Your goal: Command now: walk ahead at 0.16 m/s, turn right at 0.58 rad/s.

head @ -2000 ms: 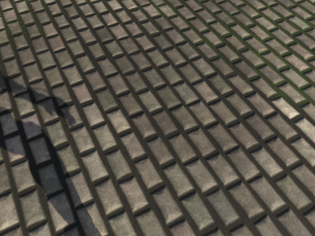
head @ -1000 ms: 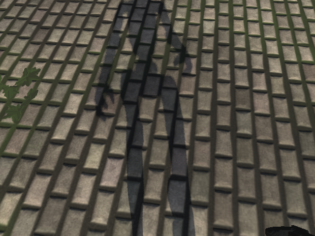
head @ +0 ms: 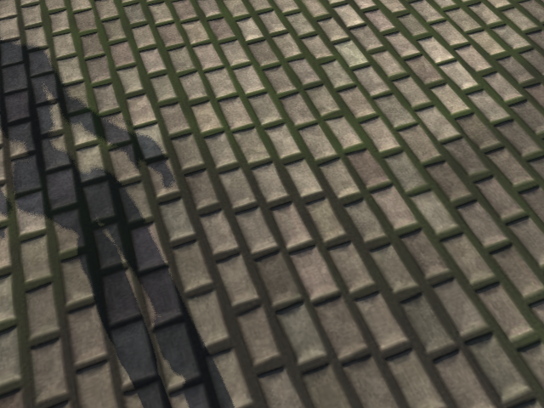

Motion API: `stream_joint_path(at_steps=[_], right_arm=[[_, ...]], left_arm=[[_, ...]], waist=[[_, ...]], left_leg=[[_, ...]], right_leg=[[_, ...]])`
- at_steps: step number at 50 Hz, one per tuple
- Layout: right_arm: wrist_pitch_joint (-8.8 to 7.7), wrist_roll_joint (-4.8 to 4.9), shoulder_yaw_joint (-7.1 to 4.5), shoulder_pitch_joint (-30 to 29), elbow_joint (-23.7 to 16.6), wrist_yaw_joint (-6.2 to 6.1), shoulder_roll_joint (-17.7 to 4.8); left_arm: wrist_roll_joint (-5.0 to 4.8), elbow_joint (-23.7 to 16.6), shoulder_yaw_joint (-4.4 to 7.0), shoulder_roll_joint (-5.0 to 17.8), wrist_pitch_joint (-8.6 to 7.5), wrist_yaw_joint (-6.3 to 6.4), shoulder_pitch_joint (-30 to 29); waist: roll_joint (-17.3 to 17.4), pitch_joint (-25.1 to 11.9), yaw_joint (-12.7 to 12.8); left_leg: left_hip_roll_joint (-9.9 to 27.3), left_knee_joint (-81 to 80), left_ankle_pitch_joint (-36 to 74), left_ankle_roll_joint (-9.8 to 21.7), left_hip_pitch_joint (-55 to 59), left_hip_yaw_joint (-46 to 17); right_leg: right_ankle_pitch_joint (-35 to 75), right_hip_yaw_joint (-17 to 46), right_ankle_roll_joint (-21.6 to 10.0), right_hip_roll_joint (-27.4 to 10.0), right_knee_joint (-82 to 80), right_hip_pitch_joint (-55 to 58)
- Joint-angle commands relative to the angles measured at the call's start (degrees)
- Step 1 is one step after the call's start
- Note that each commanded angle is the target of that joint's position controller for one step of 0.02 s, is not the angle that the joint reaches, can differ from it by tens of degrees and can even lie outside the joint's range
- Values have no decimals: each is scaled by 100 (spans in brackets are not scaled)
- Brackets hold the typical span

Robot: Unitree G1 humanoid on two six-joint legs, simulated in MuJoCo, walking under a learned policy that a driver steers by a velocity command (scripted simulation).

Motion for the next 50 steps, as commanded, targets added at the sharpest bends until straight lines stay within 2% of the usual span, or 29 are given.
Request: stream_joint_path(at_steps=[1,3,5,6,7,8,9,10,11,12,14,15,19,22,24,26,27,28,29,30,31,32,33,34,35,37,43,46,50], right_arm=[[-80,46,-93,-180,-425,-44,-536],[-133,67,-110,31,-387,-80,-653],[-218,45,-145,645,-236,-138,-764],[-305,-24,-195,1130,-166,-192,-966],[-293,-13,-231,1352,-267,-263,-1350],[-148,138,-294,1236,-297,-223,-1434],[-62,174,-207,971,-430,-186,-993],[-23,159,-108,709,-487,-201,-634],[44,88,-69,425,-540,-218,-548],[55,51,-84,328,-535,-252,-622],[49,-15,-132,359,-497,-228,-708],[36,-19,-148,424,-481,-218,-721],[68,-16,-218,541,-425,-194,-812],[116,-44,-290,479,-423,-130,-950],[157,-58,-341,547,-389,-93,-1058],[206,-15,-383,534,-368,-75,-1153],[237,21,-396,554,-346,-72,-1157],[267,15,-405,768,-266,-48,-1059],[317,-23,-319,1037,-363,11,-616],[409,-18,-301,386,-726,-111,-683],[456,36,-317,160,-726,-128,-767],[448,107,-322,319,-645,-102,-731],[395,101,-343,507,-510,-85,-773],[368,12,-377,667,-404,-67,-835],[357,-22,-390,759,-345,-40,-857],[373,22,-379,685,-386,-16,-778],[407,57,-319,291,-573,-72,-694],[371,95,-284,327,-579,-93,-664],[331,165,-243,531,-553,-130,-636]], left_arm=[[48,-293,216,894,48,74,297],[90,-386,237,936,89,99,121],[43,-517,251,988,69,90,-293],[-53,-646,201,841,11,62,-421],[-82,-798,88,397,-19,73,-27],[-28,-749,175,638,94,118,729],[140,-494,211,899,205,137,722],[172,-491,232,924,270,71,259],[133,-545,230,834,342,13,78],[128,-617,213,773,414,-49,-75],[57,-625,168,678,483,-117,-21],[37,-663,157,659,491,-131,-85],[83,-848,81,563,552,-194,-474],[58,-996,3,478,555,-266,-709],[37,-1063,-3,523,525,-281,-754],[28,-1067,-9,504,469,-292,-615],[37,-1001,-2,507,423,-280,-396],[76,-942,31,626,367,-233,-242],[124,-1055,121,1158,314,-147,-298],[160,-1169,315,1826,326,-108,-206],[166,-1071,268,1502,324,-62,-196],[109,-1094,177,1226,317,-31,-543],[104,-1148,149,1096,320,-21,-866],[66,-1206,132,1011,295,6,-984],[33,-1206,95,884,276,0,-924],[-4,-1148,111,895,241,-21,-677],[60,-1058,197,1023,254,-3,-209],[98,-1068,207,1047,261,-17,-284],[125,-1030,168,983,287,-35,-525]], waist=[[-684,-658,43],[-728,-620,-70],[-727,-654,-466],[-338,-954,-695],[737,-1530,-512],[1638,-2186,-171],[596,-1753,-108],[161,-1177,-191],[161,-902,-106],[476,-686,-114],[639,-713,-121],[605,-779,-150],[650,-758,-278],[777,-724,-343],[815,-768,-391],[722,-792,-283],[561,-790,-162],[2,-659,-121],[-1653,-479,-283],[-1831,-60,22],[-1185,-9,-36],[-1045,-7,-287],[-971,-96,-442],[-1070,-281,-451],[-999,-521,-433],[-765,-705,-361],[-915,-621,-77],[-890,-704,-92],[-955,-774,-203]], left_leg=[[-344,-438,20,67,375,148],[-446,-969,-205,196,801,17],[-554,-2067,196,387,1898,15],[54,-2500,1326,579,2937,-430],[1695,-2264,3937,957,4006,-1739],[2482,-2347,4924,1881,4114,-3127],[2258,-2410,3949,1915,3693,-2703],[1782,-2561,3031,1736,3155,-1881],[1402,-2798,2104,1507,2797,-1338],[1180,-2941,1785,1441,2549,-957],[976,-2989,1817,1441,2363,-453],[1011,-2999,1782,1480,2423,-349],[1202,-3162,633,1556,2496,-150],[1248,-3158,27,1469,2256,98],[1339,-3035,-62,1419,2252,170],[1369,-2744,-58,1246,2157,322],[1313,-2408,-22,1021,1905,519],[1129,-1759,-423,624,1512,821],[396,-148,-2099,118,443,1429],[-326,620,-2784,2,-115,702],[-136,1180,-2329,37,71,221],[-121,1243,-1806,85,144,119],[-135,1217,-1412,109,217,106],[-198,1393,-1202,109,229,189],[-232,1538,-1159,83,303,183],[-255,1508,-1150,35,247,139],[-350,487,-1422,38,210,15],[-442,37,-1522,133,715,45],[-583,-783,-1544,303,1717,151]], right_leg=[[4747,1018,-418,-1454,335,524],[4598,1310,-306,-1459,648,494],[4093,1460,-13,-1159,1208,108],[3322,1298,216,-845,2048,-359],[-222,444,403,-233,3500,-1115],[-2690,-112,490,274,4495,-1712],[-2310,23,528,-182,5030,-1896],[-1881,-50,611,-321,5050,-1954],[-1582,-114,716,-461,4914,-1933],[-1334,-183,801,-557,4824,-1952],[-1095,-356,906,-501,4767,-1784],[-1066,-394,923,-505,4640,-1785],[-1004,-547,896,-753,3762,-1793],[-1090,-769,768,-873,2817,-1272],[-1161,-935,661,-842,2351,-996],[-881,-1071,514,-795,1573,-570],[-556,-1090,403,-713,925,-126],[-268,-548,297,-848,125,181],[-99,1625,-29,-2330,-820,389],[911,2719,-811,-3159,-938,-595],[1164,2128,-869,-2807,-774,-658],[1155,1600,-707,-2387,-686,-703],[1180,1259,-513,-2008,-619,-563],[1670,1085,-490,-1829,-489,-323],[2192,1019,-512,-1767,-384,-118],[2474,1104,-560,-1793,-282,204],[1903,1778,-735,-1865,-208,514],[2096,1890,-728,-1834,-94,280],[2480,2007,-525,-1715,45,-181]])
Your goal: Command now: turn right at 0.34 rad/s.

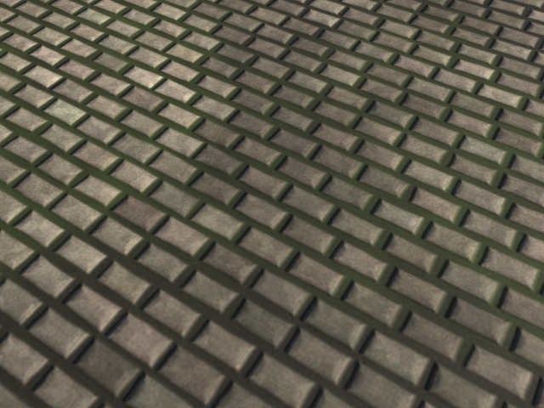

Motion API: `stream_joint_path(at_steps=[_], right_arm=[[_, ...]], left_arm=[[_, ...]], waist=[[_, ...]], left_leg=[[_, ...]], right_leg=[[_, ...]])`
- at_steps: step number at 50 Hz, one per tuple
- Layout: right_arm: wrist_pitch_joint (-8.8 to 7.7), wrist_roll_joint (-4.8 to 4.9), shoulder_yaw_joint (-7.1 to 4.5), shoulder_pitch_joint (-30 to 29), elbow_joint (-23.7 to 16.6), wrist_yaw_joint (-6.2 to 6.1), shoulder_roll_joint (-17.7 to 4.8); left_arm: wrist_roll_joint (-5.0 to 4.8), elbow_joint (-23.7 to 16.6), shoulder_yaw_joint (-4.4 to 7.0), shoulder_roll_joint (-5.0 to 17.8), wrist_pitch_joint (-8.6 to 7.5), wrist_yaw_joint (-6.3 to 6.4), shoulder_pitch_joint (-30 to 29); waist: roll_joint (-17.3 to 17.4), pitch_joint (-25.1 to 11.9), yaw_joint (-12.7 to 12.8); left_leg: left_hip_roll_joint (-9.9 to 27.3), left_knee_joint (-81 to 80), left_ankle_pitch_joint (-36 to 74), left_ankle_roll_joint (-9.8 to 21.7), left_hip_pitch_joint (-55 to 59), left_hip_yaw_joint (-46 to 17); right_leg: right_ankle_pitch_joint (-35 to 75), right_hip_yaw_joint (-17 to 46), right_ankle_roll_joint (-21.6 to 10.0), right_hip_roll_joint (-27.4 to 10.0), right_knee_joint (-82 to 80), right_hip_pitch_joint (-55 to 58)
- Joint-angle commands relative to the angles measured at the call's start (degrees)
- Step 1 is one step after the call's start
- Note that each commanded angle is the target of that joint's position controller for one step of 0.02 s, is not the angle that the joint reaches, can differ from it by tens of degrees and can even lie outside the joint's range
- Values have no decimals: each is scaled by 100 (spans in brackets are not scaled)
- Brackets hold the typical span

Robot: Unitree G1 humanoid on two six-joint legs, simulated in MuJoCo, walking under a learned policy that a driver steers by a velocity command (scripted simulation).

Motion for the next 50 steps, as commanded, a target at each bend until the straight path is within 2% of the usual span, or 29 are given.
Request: stream_joint_path(at_steps=[1,3,4,5,6,8,11,16,18,19,20,22,25,28,31,32,33,34,35,36,39,41,43,44,45,46,47,48,50], right_arm=[[-112,40,-78,264,-317,-47,-425],[-201,-41,-51,548,-214,-108,-398],[-257,-151,-63,417,-309,-145,-711],[-250,-142,-143,33,-419,-90,-1173],[-264,-111,-118,144,-339,-47,-940],[-300,-72,19,-245,-317,-9,-505],[-324,-66,35,-145,-177,-41,-483],[-255,-74,-20,246,154,22,-616],[-258,-51,-21,276,254,24,-590],[-304,-41,7,327,235,44,-496],[-328,7,5,376,177,56,-436],[-275,-51,-40,74,277,-19,-545],[-231,-53,-109,196,300,-43,-618],[-213,-52,-134,283,272,-68,-569],[-195,-89,-207,472,200,-80,-755],[-188,-111,-265,716,235,-77,-961],[-185,-139,-307,673,245,-92,-1153],[-203,-136,-245,626,182,-100,-982],[-215,-129,-195,432,132,-94,-846],[-217,-156,-169,104,87,-90,-777],[-226,-226,-246,-2,66,-16,-1027],[-208,-193,-307,137,117,42,-1183],[-188,-130,-331,97,140,79,-1163],[-191,-163,-286,118,147,97,-939],[-187,-208,-137,15,22,172,-421],[-188,-246,-84,-561,-434,172,-344],[-250,-187,-165,-863,-518,204,-725],[-328,-94,-196,-587,-384,269,-813],[-442,-235,-200,-178,-56,312,-811]], left_arm=[[-5,-261,208,845,-30,19,-80],[-97,-237,133,669,-33,66,-206],[-93,-242,30,298,-61,74,51],[-84,-266,71,429,-56,111,129],[31,-167,153,729,-30,121,48],[-41,42,158,622,-7,57,122],[-40,213,67,410,23,-8,152],[-130,406,-82,213,38,85,-72],[-74,560,-106,273,-40,147,45],[4,573,-88,489,-109,185,26],[-25,596,-11,852,-137,183,-261],[-100,603,-54,614,-185,117,-441],[-115,655,23,778,-167,143,-357],[-94,589,95,813,-102,121,-334],[-106,421,122,738,-57,90,-486],[-106,351,105,624,-54,76,-531],[-51,315,86,461,-41,54,-418],[31,269,131,590,-22,35,-502],[17,284,150,570,-3,1,-461],[-29,312,124,465,26,-50,-333],[-79,182,58,422,72,-300,-421],[-89,75,73,519,65,-384,-496],[-41,296,61,432,5,-355,105],[-10,590,114,514,-54,-284,730],[45,668,211,939,-127,-189,1236],[69,430,255,1430,-207,-158,1163],[60,448,208,1156,-215,-88,912],[-4,395,154,1008,-244,-40,633],[-59,356,125,844,-375,12,457]], waist=[[-701,-613,-131],[-409,-585,-331],[629,-651,-151],[1319,-347,-52],[932,-301,-152],[649,-102,61],[890,-243,-19],[1009,-418,-225],[760,-449,-112],[431,-622,-182],[-326,-439,-456],[-430,-275,-259],[-688,-182,-247],[-575,-147,-248],[-14,-124,-374],[467,-241,-474],[1313,-359,-436],[974,-311,-404],[431,-281,-232],[336,-212,-42],[1123,-273,-203],[1122,-265,-261],[671,-263,60],[41,-242,280],[-1429,-98,494],[-1553,383,484],[-709,772,369],[-663,768,87],[-561,505,-71]], left_leg=[[-93,-890,175,149,543,90],[179,-2388,1162,281,1554,-123],[1346,-2995,981,499,1876,-1352],[2228,-3087,1894,1165,1284,-2410],[2286,-2987,2103,1544,839,-2313],[1602,-2883,2198,1319,635,-1444],[1180,-2582,3055,1129,1207,-866],[1131,-2164,3443,1098,1622,-932],[1056,-2024,3355,755,1226,-919],[976,-1979,2926,548,925,-870],[500,-2051,2060,401,932,-392],[310,-1889,1399,289,1290,-88],[307,-1506,1427,334,1205,73],[312,-1311,1010,368,1090,129],[815,-1826,655,618,1357,-370],[1416,-2330,813,941,1596,-956],[2344,-2801,1504,1495,1597,-1670],[2771,-2931,2187,1884,1361,-1804],[2626,-2889,2329,1873,1115,-1420],[2280,-2811,2203,1607,936,-842],[1693,-3083,-130,1039,857,-93],[1775,-3104,-649,953,748,27],[1640,-2513,-1163,744,134,472],[1339,-1486,-1502,561,-473,898],[738,734,-1677,288,-1547,1492],[109,1402,-1248,165,-2774,634],[493,1557,-427,187,-2769,49],[570,1438,229,172,-2558,57],[616,1302,875,72,-2114,121]], right_leg=[[2103,1603,-727,-1500,-346,460],[1009,1492,-271,-1161,-94,-121],[-429,882,59,-642,710,-542],[-1867,-114,205,278,1284,-958],[-2095,-91,279,-43,2173,-623],[-1558,-87,377,-120,2610,-441],[-1438,-348,540,-171,2185,-455],[-1035,-920,476,-375,126,245],[324,-671,343,-586,-1042,1085],[733,-164,257,-1029,-982,1531],[1317,200,50,-1330,-595,1039],[1031,386,-95,-1360,-588,439],[1097,645,-176,-1311,-493,123],[886,925,-293,-1298,-322,-238],[230,652,-123,-883,296,-948],[-267,137,30,-499,1011,-1204],[-1600,-673,137,-122,2254,-1290],[-2346,-785,164,-421,3368,-1446],[-2207,-710,191,-619,3652,-1287],[-1959,-750,220,-769,3367,-1066],[-1742,-1225,200,-733,2021,-437],[-1634,-1452,100,-624,1243,82],[-977,-1731,-75,-413,181,1189],[-1372,-1391,-182,-353,-264,1858],[-2999,737,-488,-1680,-1290,2132],[-4187,3315,-1182,-2743,-2209,1491],[-3995,2938,-1273,-2681,-2318,1165],[-3353,2368,-1152,-2374,-2222,1124],[-1501,1416,-935,-1803,-2078,1394]])
Over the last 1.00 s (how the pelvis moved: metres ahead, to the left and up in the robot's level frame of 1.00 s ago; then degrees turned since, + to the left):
0.05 0.02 0.00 -35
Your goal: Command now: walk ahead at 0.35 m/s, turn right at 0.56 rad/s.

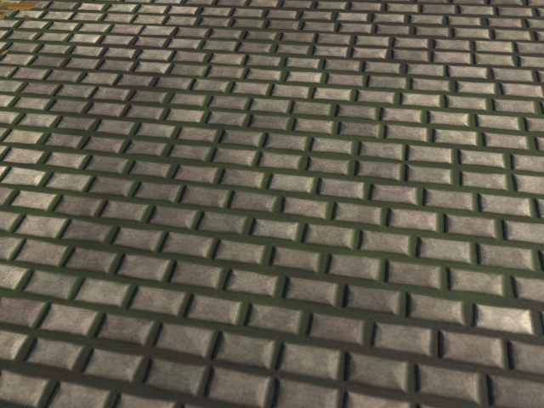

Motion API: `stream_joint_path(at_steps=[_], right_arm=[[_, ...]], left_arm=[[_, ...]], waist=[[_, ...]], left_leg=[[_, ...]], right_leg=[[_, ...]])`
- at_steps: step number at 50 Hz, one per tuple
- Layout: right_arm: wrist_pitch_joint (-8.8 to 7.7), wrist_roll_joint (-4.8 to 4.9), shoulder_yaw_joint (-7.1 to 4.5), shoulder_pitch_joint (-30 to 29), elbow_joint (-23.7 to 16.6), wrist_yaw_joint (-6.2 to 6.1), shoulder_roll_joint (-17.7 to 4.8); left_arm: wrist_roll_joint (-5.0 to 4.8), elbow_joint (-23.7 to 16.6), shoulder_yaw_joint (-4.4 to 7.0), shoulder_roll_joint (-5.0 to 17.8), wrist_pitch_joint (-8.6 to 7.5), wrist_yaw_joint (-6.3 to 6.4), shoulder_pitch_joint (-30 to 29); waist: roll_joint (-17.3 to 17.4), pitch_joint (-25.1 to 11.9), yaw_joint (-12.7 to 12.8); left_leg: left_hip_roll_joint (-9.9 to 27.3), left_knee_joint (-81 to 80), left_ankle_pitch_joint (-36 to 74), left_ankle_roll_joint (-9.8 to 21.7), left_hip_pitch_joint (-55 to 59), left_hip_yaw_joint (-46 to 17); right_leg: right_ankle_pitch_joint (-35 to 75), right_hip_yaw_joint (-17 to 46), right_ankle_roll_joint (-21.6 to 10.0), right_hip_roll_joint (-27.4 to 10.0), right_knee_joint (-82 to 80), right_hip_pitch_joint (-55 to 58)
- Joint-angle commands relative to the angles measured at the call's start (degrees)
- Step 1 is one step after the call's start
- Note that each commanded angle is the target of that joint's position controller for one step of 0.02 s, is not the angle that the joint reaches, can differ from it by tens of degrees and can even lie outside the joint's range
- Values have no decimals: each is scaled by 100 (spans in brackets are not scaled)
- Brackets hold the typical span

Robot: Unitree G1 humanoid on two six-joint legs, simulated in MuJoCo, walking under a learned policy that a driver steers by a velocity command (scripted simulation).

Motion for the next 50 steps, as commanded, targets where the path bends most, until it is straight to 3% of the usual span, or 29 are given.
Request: stream_joint_path(at_steps=[1,4,8,12,14,15,16,17,18,19,20,21,22,23,25,28,32,36,39,41,42,43,44,45,46,47,49,50], right_arm=[[-228,-107,-133,-373,-362,80,-621],[-182,-61,-88,-660,-458,88,-433],[-195,-24,-23,-1410,-729,101,-326],[-268,38,51,-1979,-1005,140,-267],[-307,54,51,-1718,-974,118,-317],[-327,53,38,-1330,-852,87,-340],[-342,60,-22,-820,-669,23,-451],[-367,81,-96,-3,-394,-63,-568],[-416,41,-166,863,-164,-154,-740],[-455,-96,-258,1604,-117,-220,-1236],[-400,4,-317,1525,96,-154,-1424],[-385,115,-234,743,-36,-77,-967],[-415,159,-155,336,-124,-29,-569],[-445,119,-97,237,-77,-8,-384],[-527,119,-43,389,129,-6,-299],[-602,189,-78,792,344,-20,-390],[-549,206,-116,1163,471,-67,-444],[-507,167,-174,1500,527,-85,-526],[-462,128,-214,1464,482,-133,-595],[-453,121,-251,1238,403,-149,-688],[-483,158,-242,1194,387,-113,-640],[-535,240,-166,1135,179,-80,-338],[-507,391,-57,1677,-1,-99,178],[-397,211,-135,1720,121,-158,-325],[-356,129,-167,1330,161,-121,-400],[-350,116,-152,1057,113,-60,-273],[-241,8,-166,902,70,50,-202],[-184,-4,-158,874,47,89,-152]], left_arm=[[-48,-262,202,915,-249,110,29],[-98,-49,227,927,-362,81,521],[-62,135,228,876,-365,128,981],[-37,242,258,991,-382,203,1144],[-42,256,257,1021,-410,242,983],[-42,260,241,1019,-436,247,799],[-28,282,242,1064,-464,243,731],[-4,328,251,1115,-470,223,702],[12,342,235,1050,-495,202,720],[-59,191,107,487,-519,171,1070],[-96,191,111,450,-542,122,1412],[107,200,124,714,-522,132,1025],[147,131,117,767,-530,85,437],[151,37,92,686,-545,55,125],[224,-52,41,562,-473,3,-8],[232,-182,-37,422,-399,-32,-261],[176,-632,-161,285,-380,-58,-1525],[79,-886,-208,289,-417,-67,-2220],[43,-977,-177,407,-473,-16,-2234],[33,-795,-89,588,-535,55,-1544],[81,-632,-4,789,-611,129,-910],[215,-589,113,1232,-657,240,-10],[276,-601,220,1646,-554,284,102],[175,-575,215,1301,-471,258,-93],[128,-659,88,730,-473,226,-420],[116,-636,29,494,-505,195,-615],[97,-516,1,387,-586,203,-558],[65,-448,12,399,-636,191,-476]], waist=[[-814,566,18],[-691,399,108],[-802,540,367],[-883,602,488],[-928,530,320],[-933,434,120],[-944,199,-73],[-789,-222,-435],[-614,-713,-817],[370,-1527,-830],[1615,-1623,-447],[678,-566,-153],[-25,-92,-160],[-211,122,-85],[49,129,72],[95,90,88],[63,377,-192],[96,227,-451],[167,137,-375],[167,-102,-31],[-120,-461,274],[-725,-1272,619],[-1820,-1729,336],[-1322,-1365,188],[-654,-676,151],[-542,-281,85],[-894,-59,-48],[-910,-66,-86]], left_leg=[[101,260,805,-91,-1634,-262],[22,98,1053,-190,-1848,-186],[-70,-601,1313,-314,-2074,-114],[-249,-1498,1497,-215,-1557,-77],[-295,-1884,1610,-18,-852,-51],[-373,-2088,1573,119,-199,31],[-558,-2121,1342,244,525,146],[-723,-2378,1226,383,1409,251],[-356,-2455,1058,549,2597,-83],[1125,-2763,-616,986,3838,-2308],[1881,-4063,-660,1543,4037,-5133],[1717,-4167,-1028,1575,3200,-4803],[1471,-4072,-499,1551,2507,-3800],[1131,-4105,268,1443,2048,-3125],[721,-4158,1416,1329,1677,-2451],[592,-4250,2245,1471,1562,-2084],[375,-4421,2261,1355,1338,-1828],[316,-4068,2895,1124,1584,-1848],[415,-3638,3224,953,1766,-2107],[317,-2980,3564,789,1650,-2209],[-9,-2048,3516,660,1422,-1976],[-316,-593,2331,516,795,-1558],[-1067,775,-1025,381,-806,-813],[-622,1456,-923,436,-1328,-708],[-378,1560,-351,434,-1352,-756],[-225,1401,6,381,-1244,-715],[-37,1196,226,277,-1026,-631],[-36,1201,311,244,-987,-586]], right_leg=[[-59,2076,-752,-1309,-1868,759],[1106,1856,-813,-1246,-1649,1067],[1576,1897,-872,-1210,-1549,1111],[2563,1974,-812,-1231,-1244,992],[3038,1959,-640,-1327,-1211,889],[3509,1783,-493,-1314,-1116,750],[4509,1625,-369,-1255,-674,750],[5247,1339,-256,-1051,326,793],[4664,1101,-169,-781,1620,235],[2394,750,8,-202,3583,-876],[-987,656,136,645,4752,-2096],[-620,712,30,76,5083,-2645],[-127,545,20,-227,4898,-2603],[83,435,27,-419,4544,-2506],[153,341,151,-597,4033,-2235],[166,110,401,-639,3443,-2334],[1015,-121,703,-652,2036,-2527],[1615,-171,768,-451,1189,-2203],[1327,-55,659,-346,727,-1719],[958,-53,505,-179,241,-681],[964,105,340,-362,-103,256],[-161,1320,18,-1629,-310,1482],[-799,3603,-538,-2992,-864,2514],[-1353,4093,-728,-2979,-948,1989],[-1148,3218,-600,-2624,-1024,1329],[-282,2376,-486,-2317,-1168,793],[867,1355,-284,-1923,-1323,325],[1326,1075,-271,-1855,-1352,268]])
Over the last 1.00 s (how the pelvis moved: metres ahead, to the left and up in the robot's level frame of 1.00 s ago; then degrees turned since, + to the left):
-0.01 -0.04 0.00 -20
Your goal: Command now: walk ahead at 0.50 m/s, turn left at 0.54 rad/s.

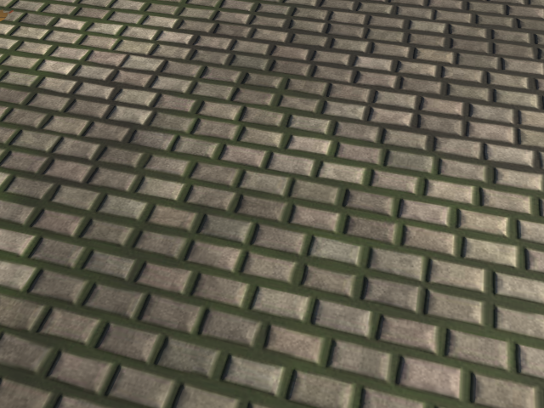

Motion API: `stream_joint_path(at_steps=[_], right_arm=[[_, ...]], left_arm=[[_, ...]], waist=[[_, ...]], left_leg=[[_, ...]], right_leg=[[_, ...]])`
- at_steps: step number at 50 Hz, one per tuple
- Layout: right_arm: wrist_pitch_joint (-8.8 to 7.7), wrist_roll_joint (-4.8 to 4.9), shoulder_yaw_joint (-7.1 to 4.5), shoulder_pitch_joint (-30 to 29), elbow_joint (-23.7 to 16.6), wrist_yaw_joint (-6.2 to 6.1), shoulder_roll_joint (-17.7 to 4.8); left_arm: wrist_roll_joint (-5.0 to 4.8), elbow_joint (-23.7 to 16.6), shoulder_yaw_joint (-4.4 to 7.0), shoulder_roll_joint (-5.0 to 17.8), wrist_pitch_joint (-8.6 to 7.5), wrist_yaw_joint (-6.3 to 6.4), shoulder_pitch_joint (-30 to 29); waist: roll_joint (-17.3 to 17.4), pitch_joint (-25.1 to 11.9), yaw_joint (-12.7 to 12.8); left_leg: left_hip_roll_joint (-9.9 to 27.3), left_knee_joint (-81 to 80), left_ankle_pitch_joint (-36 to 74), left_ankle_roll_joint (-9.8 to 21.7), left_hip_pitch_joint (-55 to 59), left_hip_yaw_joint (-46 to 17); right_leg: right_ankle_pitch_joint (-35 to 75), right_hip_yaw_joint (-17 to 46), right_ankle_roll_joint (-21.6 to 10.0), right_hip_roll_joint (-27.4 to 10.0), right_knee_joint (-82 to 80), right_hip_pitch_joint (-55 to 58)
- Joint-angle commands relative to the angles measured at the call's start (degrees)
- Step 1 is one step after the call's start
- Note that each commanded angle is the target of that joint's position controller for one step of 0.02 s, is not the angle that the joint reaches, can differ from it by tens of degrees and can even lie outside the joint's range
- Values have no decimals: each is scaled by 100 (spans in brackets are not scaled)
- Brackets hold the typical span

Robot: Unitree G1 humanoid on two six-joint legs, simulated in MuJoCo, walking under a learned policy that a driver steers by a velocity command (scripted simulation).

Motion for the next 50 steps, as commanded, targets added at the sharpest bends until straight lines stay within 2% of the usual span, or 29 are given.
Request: stream_joint_path(at_steps=[1,3,7,12,15,16,17,18,19,20,21,22,23,24,26,27,30,33,35,38,41,43,44,45,46,47,48,49,50], right_arm=[[92,-77,-41,78,-385,126,-179],[142,-87,-23,-266,-535,185,-136],[153,-83,42,-1044,-836,273,-86],[69,-104,184,-1783,-1119,345,88],[33,-172,128,-1415,-1078,290,-94],[-9,-204,76,-936,-956,250,-202],[-83,-266,-3,-207,-717,176,-338],[-143,-298,-125,277,-604,73,-773],[-120,-170,-254,101,-782,20,-1430],[-1,150,-279,459,-867,-75,-1217],[31,141,-133,-133,-874,-148,-787],[36,152,50,-568,-866,-171,-243],[19,148,157,-768,-798,-195,-4],[-11,128,225,-887,-746,-215,122],[-122,-12,251,-835,-592,-198,46],[-166,-38,241,-857,-534,-190,-30],[-166,-10,215,-931,-452,-208,-158],[-35,1,155,-743,-384,-271,-253],[41,-9,118,-646,-348,-313,-285],[110,-22,65,-561,-302,-357,-333],[154,-29,11,-569,-267,-371,-427],[195,-6,-28,-651,-253,-376,-518],[225,4,-59,-650,-227,-375,-578],[247,-5,-69,-540,-213,-347,-523],[275,-52,6,-386,-386,-286,-128],[333,34,42,-1114,-652,-378,-110],[395,-5,27,-1111,-621,-376,-225],[399,42,11,-989,-536,-346,-216],[367,63,-14,-871,-472,-326,-296]], left_arm=[[-79,-39,167,538,-169,-5,643],[-121,44,206,598,-222,-20,760],[-107,197,237,615,-205,-32,977],[-148,353,277,794,-129,15,1133],[-167,427,342,1008,-6,106,1219],[-179,423,365,1077,52,135,1203],[-219,377,372,1102,96,141,1140],[-199,260,322,909,96,117,1383],[-246,38,183,290,149,67,2108],[-131,122,248,720,244,91,1819],[-224,110,212,584,277,91,1448],[-191,140,164,504,279,80,1215],[-117,203,162,487,341,63,1167],[-57,335,156,451,458,37,1414],[-112,546,154,337,598,2,1711],[-148,594,155,293,628,-3,1728],[-100,550,206,362,693,4,1328],[-73,406,244,415,747,-12,854],[-74,309,252,385,764,-28,642],[-89,224,251,315,761,-35,559],[-139,151,249,264,730,-42,610],[-166,141,241,220,685,-65,786],[-168,137,238,246,640,-75,897],[-129,112,294,524,597,-66,914],[-49,-9,416,1117,559,-24,922],[-70,57,558,1523,577,8,1127],[-109,98,528,1275,585,38,1212],[-170,49,480,1093,599,55,870],[-163,-54,452,993,637,56,491]], waist=[[-810,-247,179],[-741,-193,165],[-682,47,262],[-715,224,392],[-900,-119,255],[-873,-389,68],[-631,-824,-264],[11,-1334,-391],[1054,-2144,166],[211,-2847,-348],[128,-1982,-133],[-90,-1250,41],[-66,-822,234],[24,-713,391],[9,-791,509],[48,-776,544],[293,-587,468],[357,-399,264],[318,-265,181],[267,-251,127],[315,-390,131],[314,-504,265],[249,-496,370],[-188,-372,350],[-1523,-454,176],[-1887,103,566],[-952,79,450],[-738,72,268],[-666,56,107]], left_leg=[[440,225,349,-91,-1199,-157],[502,169,629,-155,-1511,-123],[557,-591,1362,-253,-1860,53],[311,-2432,1864,-88,-900,744],[-78,-2871,1312,194,-257,953],[-248,-3095,1243,325,249,916],[-365,-3654,1787,473,1176,806],[570,-3589,3568,711,2580,-199],[2556,-2954,7449,1743,4247,-2561],[2559,-3390,7135,2018,4013,-2590],[2330,-3731,6299,1885,3222,-1926],[1965,-4075,5564,1549,2343,-1428],[1670,-4320,5214,1241,1737,-1085],[1503,-4516,5143,1088,1180,-702],[1392,-4638,5334,929,746,-260],[1379,-4698,5195,885,693,-126],[1341,-4850,3795,756,843,7],[1487,-5032,2062,872,1002,-146],[1613,-5062,1438,982,1090,-252],[1768,-4908,1434,1095,1287,-279],[1880,-4582,2153,1094,1508,-185],[1832,-4191,2580,905,1491,54],[1745,-3928,2399,647,1284,260],[1503,-3401,1741,228,873,549],[862,-2035,-287,-255,-272,1120],[-30,-1242,-1523,-426,-1039,756],[169,-558,-1239,-483,-1052,259],[193,-397,-783,-489,-1056,118],[206,-411,-465,-505,-1084,72]], right_leg=[[952,1379,-604,-1563,-1377,1148],[1317,1023,-674,-1602,-1512,1228],[1644,291,-667,-1490,-1667,1289],[3302,-591,-427,-1349,-1172,1278],[4785,-769,-269,-1399,-89,1731],[4907,-797,-235,-1383,697,1732],[4170,-875,-98,-1230,1873,1425],[1620,-883,97,-952,3447,197],[-3079,-475,366,-79,5468,-1666],[-2476,399,357,-150,5737,-1615],[-1942,445,357,-378,5597,-1776],[-1638,451,345,-564,4958,-1632],[-1491,484,346,-653,4457,-1317],[-1323,471,361,-625,4128,-744],[-1106,483,327,-401,3734,-64],[-1049,527,317,-333,3502,17],[-878,518,279,-279,2841,-226],[-979,420,268,-300,2558,-531],[-1185,351,267,-308,2402,-674],[-1513,219,221,-267,2135,-665],[-1680,60,123,-171,1688,-426],[-1323,-59,8,-70,916,34],[-711,2,-78,-53,148,417],[-345,624,-231,-334,-681,720],[828,2495,-587,-1762,-1070,1379],[2679,3192,-1476,-2377,-966,841],[2940,2676,-1585,-2067,-832,924],[2759,2225,-1413,-1669,-771,906],[2648,1963,-1185,-1344,-730,964]])
Over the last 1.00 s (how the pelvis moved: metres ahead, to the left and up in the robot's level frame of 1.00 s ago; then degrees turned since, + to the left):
0.53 -0.06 0.00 6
